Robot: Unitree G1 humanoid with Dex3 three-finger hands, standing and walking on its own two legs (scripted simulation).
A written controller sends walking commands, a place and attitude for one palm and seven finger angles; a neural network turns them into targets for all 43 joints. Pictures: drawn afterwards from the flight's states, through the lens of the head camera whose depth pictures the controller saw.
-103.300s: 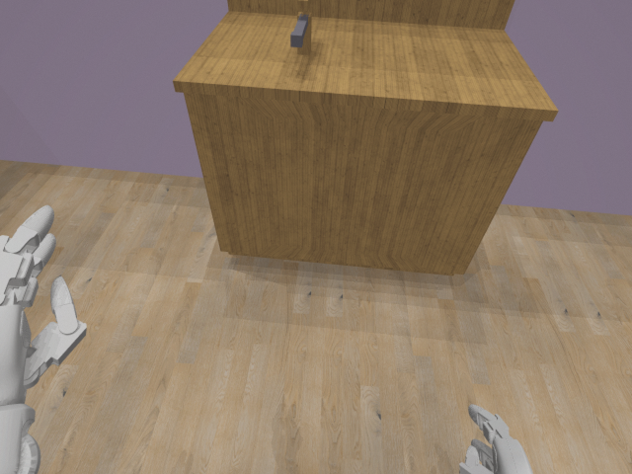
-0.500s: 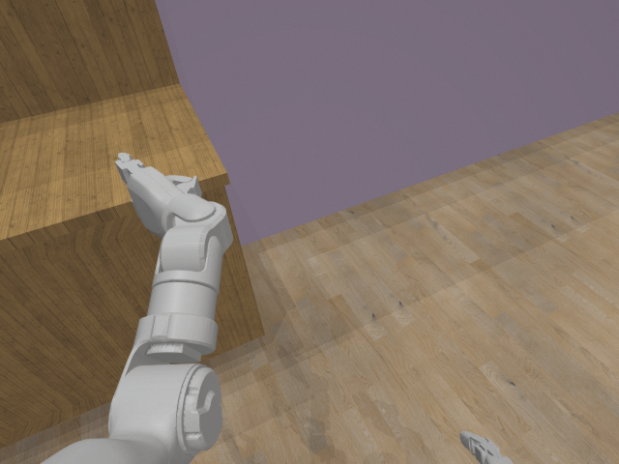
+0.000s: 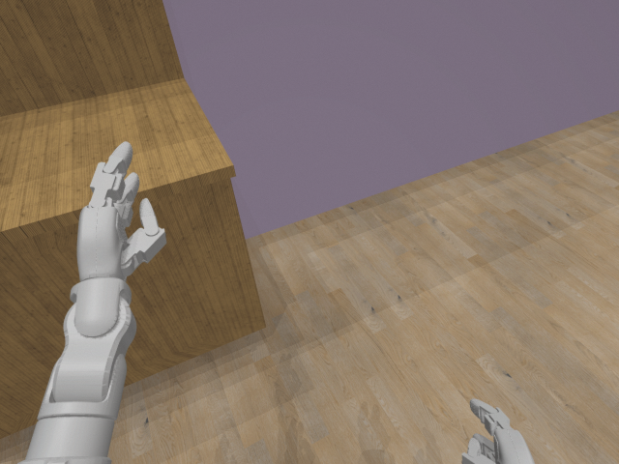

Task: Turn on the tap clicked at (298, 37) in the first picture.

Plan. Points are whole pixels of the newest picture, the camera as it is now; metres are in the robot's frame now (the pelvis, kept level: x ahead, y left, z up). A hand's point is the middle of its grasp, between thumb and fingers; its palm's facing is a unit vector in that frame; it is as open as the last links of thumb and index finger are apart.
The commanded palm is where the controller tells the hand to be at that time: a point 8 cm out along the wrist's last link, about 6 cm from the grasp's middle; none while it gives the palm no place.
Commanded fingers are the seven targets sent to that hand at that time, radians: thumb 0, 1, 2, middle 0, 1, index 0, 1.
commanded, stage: draw the hand back beside the body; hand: left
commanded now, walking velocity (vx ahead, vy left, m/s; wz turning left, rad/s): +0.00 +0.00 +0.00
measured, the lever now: out of the picture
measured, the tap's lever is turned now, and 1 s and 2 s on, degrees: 73 73 73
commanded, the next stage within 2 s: step back with the hand held close in 1.02 s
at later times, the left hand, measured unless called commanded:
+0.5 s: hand (112, 285) +0.25 +0.25 +0.16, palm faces +0.36 -0.89 -0.26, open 7.5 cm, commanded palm +0.20 +0.28 +0.17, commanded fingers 0.00 0.90 0.90 -0.20 -0.30 -0.20 -0.30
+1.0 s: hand (81, 315) +0.21 +0.27 +0.15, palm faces +0.45 -0.83 -0.31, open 7.4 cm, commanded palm +0.17 +0.30 +0.17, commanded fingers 0.00 0.90 0.90 -0.20 -0.30 -0.20 -0.30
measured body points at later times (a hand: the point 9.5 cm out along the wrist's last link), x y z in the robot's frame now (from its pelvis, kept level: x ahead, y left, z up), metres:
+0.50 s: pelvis +0.00 +0.02 +0.00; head -0.02 +0.00 +0.45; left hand +0.22 +0.29 +0.18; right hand +0.18 -0.20 -0.10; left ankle +0.01 +0.12 -0.74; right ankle +0.02 -0.07 -0.74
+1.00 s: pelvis +0.01 +0.02 +0.00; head -0.01 +0.00 +0.45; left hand +0.18 +0.31 +0.17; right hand +0.21 -0.19 -0.09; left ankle +0.01 +0.12 -0.74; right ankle +0.02 -0.07 -0.74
